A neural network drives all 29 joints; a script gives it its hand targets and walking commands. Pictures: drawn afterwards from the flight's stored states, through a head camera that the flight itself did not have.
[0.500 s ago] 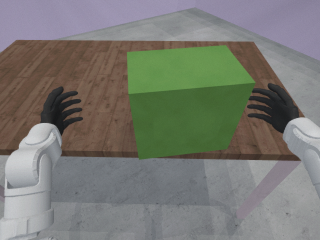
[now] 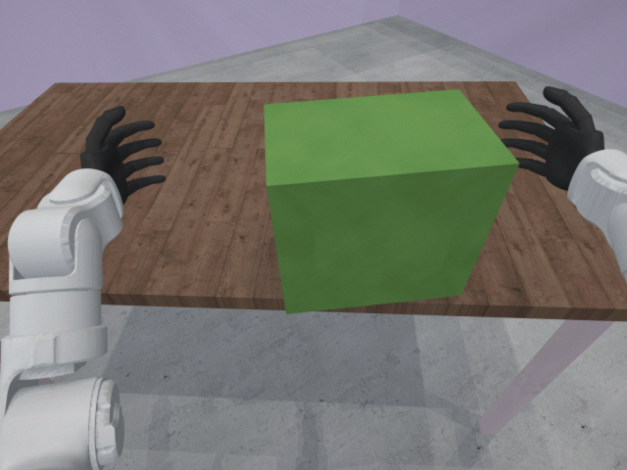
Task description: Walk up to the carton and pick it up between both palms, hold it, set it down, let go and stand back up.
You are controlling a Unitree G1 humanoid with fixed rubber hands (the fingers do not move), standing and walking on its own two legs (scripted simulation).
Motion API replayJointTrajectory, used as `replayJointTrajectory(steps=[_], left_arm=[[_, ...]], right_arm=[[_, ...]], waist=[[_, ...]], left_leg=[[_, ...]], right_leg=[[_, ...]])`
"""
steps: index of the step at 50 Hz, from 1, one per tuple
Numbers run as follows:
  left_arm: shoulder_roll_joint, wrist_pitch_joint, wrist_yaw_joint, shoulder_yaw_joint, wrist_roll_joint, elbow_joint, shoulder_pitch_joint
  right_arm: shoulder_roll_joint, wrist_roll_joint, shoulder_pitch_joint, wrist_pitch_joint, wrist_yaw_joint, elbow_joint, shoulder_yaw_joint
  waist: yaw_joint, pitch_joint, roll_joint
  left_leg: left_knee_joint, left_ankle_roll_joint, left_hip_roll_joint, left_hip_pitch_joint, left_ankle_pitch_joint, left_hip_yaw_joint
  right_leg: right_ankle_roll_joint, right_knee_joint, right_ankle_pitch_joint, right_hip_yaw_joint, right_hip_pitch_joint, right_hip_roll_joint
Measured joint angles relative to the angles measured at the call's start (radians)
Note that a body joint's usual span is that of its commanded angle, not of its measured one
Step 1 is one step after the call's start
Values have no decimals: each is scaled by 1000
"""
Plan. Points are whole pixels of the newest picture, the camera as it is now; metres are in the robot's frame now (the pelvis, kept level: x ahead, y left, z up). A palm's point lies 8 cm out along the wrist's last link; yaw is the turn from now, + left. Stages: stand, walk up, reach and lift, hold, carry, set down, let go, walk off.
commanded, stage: reach and lift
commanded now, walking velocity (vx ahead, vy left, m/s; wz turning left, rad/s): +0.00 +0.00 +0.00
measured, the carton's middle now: (369, 206) +0.49 -0.02 +0.09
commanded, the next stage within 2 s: none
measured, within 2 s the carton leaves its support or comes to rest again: neither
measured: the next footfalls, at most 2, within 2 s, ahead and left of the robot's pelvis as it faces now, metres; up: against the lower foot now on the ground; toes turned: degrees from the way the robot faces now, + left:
none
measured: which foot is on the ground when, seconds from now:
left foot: down 0.00-1.00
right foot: down 0.00-1.00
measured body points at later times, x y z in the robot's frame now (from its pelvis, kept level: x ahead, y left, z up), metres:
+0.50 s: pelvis +0.00 +0.00 +0.00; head +0.01 +0.01 +0.45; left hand +0.40 +0.28 +0.20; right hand +0.46 -0.22 +0.22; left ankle +0.00 +0.12 -0.75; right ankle +0.02 -0.11 -0.75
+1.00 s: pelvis -0.01 -0.01 +0.00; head +0.02 -0.01 +0.44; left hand +0.39 +0.26 +0.12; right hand +0.45 -0.22 +0.14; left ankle +0.00 +0.12 -0.75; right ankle +0.02 -0.11 -0.75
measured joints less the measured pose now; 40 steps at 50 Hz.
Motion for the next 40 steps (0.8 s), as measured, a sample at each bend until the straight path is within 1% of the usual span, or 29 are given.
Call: replayJointTrajectory(steps=[10,13,16,23,30,33,36,40], left_arm=[[29,-28,7,-59,-23,203,-160],[30,-47,4,-73,-19,266,-196],[23,-68,-5,-81,-5,297,-199],[-8,-116,-21,-85,22,298,-123],[-28,-185,-14,-101,13,285,-68],[-35,-222,-9,-106,7,291,-65],[-42,-257,-7,-110,9,321,-73],[-59,-308,-14,-112,20,395,-83]], right_arm=[[7,-7,-160,3,9,204,-8],[16,-13,-199,-5,14,262,-8],[26,-20,-209,-18,14,295,-5],[45,-49,-167,-62,12,314,-24],[80,-87,-110,-101,15,307,-37],[99,-107,-96,-131,2,289,-59],[112,-132,-102,-153,-2,288,-70],[130,-164,-114,-175,-5,321,-62]], waist=[[9,-22,-11],[11,-24,-12],[11,-23,-11],[17,-8,-1],[22,11,1],[24,9,2],[25,4,6],[27,-2,10]], left_leg=[[10,-2,-4,-23,1,-20],[14,-2,-4,-29,0,-24],[15,-3,-3,-28,-2,-27],[26,-4,1,-21,-10,-28],[39,-6,4,-52,-6,-26],[46,-6,5,-82,-2,-25],[48,-6,4,-106,4,-23],[41,-5,1,-123,14,-19]], right_leg=[[-2,5,-4,-20,-13,-4],[-2,5,-5,-23,-16,-4],[-2,-1,-3,-26,-10,-3],[-1,-8,-2,-27,4,1],[-3,11,0,-25,-30,4],[-4,23,2,-24,-63,4],[-5,34,5,-22,-92,3],[-5,42,7,-18,-118,0]])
